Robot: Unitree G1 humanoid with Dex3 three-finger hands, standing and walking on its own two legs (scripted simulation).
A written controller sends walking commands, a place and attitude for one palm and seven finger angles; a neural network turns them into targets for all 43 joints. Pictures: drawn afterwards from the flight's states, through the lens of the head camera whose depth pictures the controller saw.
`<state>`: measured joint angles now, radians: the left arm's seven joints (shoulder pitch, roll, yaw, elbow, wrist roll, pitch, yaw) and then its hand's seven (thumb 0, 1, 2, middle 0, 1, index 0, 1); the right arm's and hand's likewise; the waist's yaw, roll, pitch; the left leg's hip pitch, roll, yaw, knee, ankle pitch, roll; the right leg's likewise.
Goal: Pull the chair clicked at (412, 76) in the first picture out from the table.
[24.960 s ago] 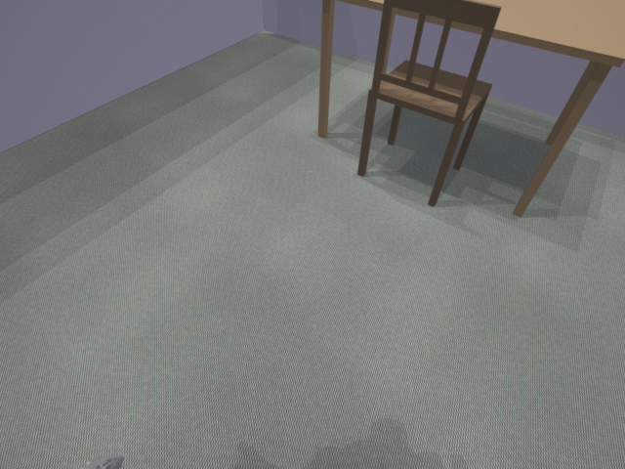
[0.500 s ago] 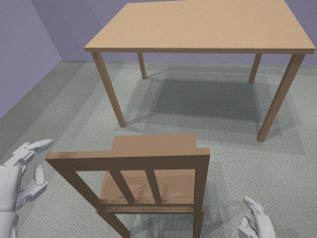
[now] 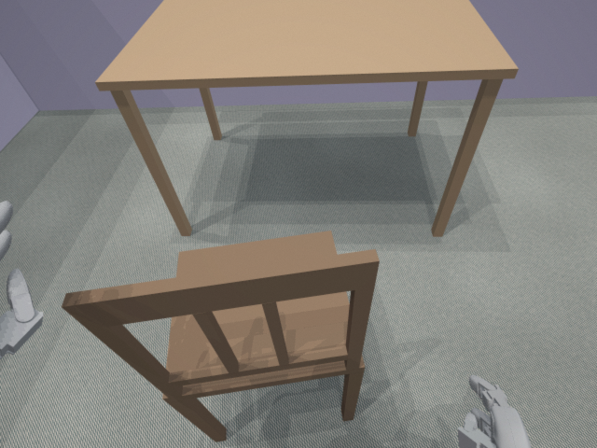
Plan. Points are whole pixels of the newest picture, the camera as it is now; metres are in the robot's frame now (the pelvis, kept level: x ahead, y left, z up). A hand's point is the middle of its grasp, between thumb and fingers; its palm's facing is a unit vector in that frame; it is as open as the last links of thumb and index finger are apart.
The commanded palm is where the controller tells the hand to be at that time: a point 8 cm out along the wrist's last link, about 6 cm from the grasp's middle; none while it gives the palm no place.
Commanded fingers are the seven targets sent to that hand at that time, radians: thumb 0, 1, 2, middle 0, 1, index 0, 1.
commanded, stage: step back with the hand held close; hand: left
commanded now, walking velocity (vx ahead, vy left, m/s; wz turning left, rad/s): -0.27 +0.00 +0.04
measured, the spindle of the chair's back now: (219, 342) +0.29 +0.17 -0.10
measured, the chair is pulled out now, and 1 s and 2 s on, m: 0.59 0.59 0.59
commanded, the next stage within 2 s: stop stepping back and stand still in 1.50 s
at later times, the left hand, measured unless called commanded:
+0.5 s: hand out of the picture +0.13 +0.29 +0.15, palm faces +0.46 -0.76 -0.46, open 7.4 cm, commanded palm +0.08 +0.32 +0.18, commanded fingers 0.00 0.90 0.90 -0.20 -0.30 -0.20 -0.30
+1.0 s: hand out of the picture +0.12 +0.29 +0.17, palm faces +0.45 -0.73 -0.51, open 7.4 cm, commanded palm +0.05 +0.33 +0.18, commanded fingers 0.00 0.90 0.90 -0.20 -0.30 -0.20 -0.30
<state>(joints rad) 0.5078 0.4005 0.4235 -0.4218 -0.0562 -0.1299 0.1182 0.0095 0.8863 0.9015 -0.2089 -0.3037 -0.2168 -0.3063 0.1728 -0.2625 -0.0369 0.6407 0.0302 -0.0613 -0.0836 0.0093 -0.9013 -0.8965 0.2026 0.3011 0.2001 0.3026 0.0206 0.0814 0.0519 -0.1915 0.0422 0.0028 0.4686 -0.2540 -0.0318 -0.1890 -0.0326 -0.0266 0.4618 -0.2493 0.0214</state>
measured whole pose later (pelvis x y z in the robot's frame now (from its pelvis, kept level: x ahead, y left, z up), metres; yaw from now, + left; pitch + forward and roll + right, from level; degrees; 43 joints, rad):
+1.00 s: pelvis -0.08 +0.02 -0.02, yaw +2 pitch +0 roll -3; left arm 0.53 0.45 0.46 -0.54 -0.01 -0.23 0.17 0.01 0.88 0.90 -0.21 -0.30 -0.22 -0.31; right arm 0.18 -0.20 -0.03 0.67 0.00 -0.15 -0.11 0.01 -0.90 -0.90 0.21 0.30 0.20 0.30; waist 0.00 0.02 0.05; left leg -0.45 0.03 -0.04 0.63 -0.19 0.00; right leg -0.41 -0.02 -0.02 0.65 -0.28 0.02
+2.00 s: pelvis -0.25 -0.01 +0.00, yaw +2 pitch -2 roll -1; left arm 0.56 0.42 0.41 -0.47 -0.01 -0.19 0.15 0.01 0.88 0.90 -0.21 -0.30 -0.22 -0.31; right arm 0.32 -0.23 -0.04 0.67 0.03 -0.15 -0.09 0.01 -0.90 -0.90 0.20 0.30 0.20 0.30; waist -0.03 -0.02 -0.03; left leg -0.25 0.01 -0.01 0.51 -0.23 0.02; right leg -0.25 -0.06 -0.05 0.54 -0.33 0.03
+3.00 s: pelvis -0.24 -0.02 +0.00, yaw +4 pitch -1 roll -1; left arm 0.35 0.22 -0.01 1.04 0.00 0.03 0.02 -0.01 0.93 0.90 -0.20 -0.30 -0.20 -0.30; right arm 0.36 -0.16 0.00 1.03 -0.01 0.01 -0.02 0.00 -0.91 -0.90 0.20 0.30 0.20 0.30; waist 0.00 0.01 0.07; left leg -0.24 0.00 -0.05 0.48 -0.22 0.00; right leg -0.18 -0.03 -0.05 0.44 -0.24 0.02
